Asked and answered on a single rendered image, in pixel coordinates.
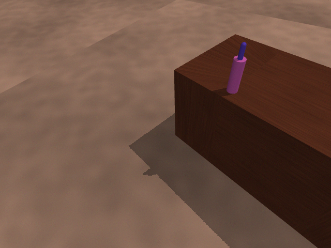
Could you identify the bottle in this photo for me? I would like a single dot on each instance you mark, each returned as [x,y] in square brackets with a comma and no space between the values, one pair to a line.
[237,70]

